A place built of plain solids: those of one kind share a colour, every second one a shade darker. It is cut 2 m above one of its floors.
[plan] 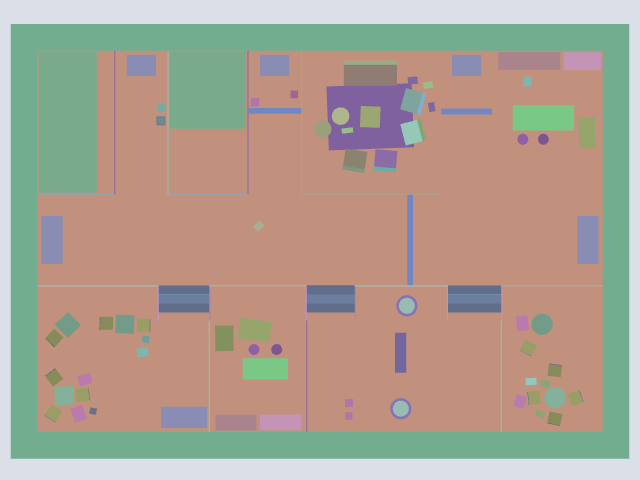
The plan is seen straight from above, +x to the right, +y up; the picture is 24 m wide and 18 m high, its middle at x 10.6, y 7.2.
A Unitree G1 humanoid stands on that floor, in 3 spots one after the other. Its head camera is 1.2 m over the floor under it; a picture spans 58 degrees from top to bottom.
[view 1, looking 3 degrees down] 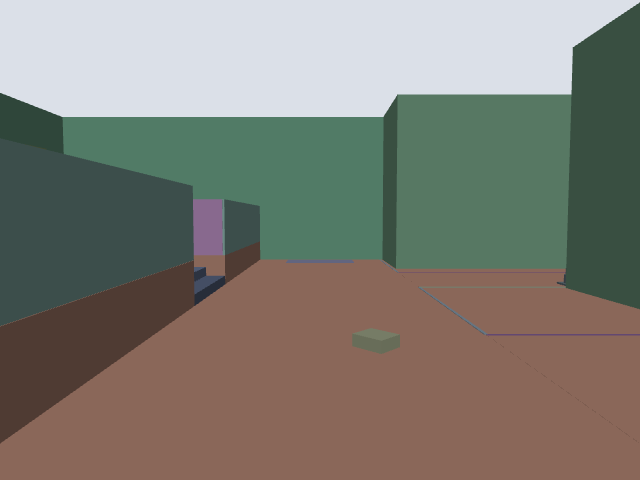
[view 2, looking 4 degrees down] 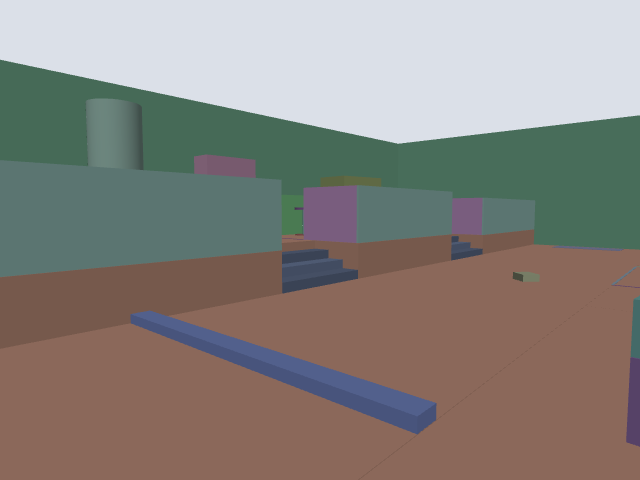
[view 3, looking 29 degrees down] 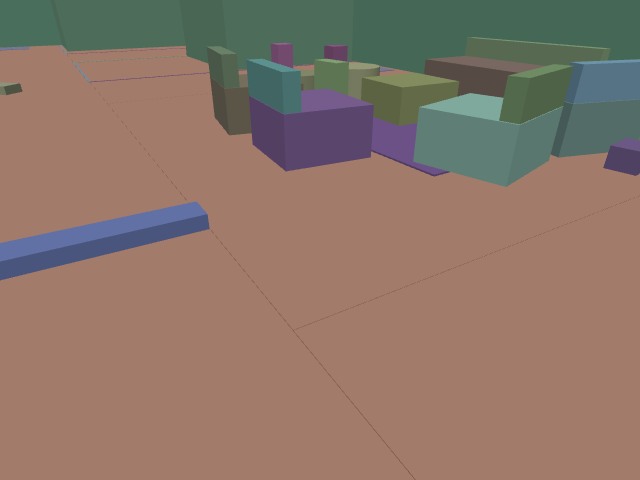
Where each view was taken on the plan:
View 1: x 12.27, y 7.20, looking -180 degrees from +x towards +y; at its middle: wall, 12.29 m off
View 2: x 16.10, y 10.01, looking -138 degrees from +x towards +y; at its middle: rail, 8.10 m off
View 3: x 16.40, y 8.28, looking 149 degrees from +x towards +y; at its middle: floor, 2.48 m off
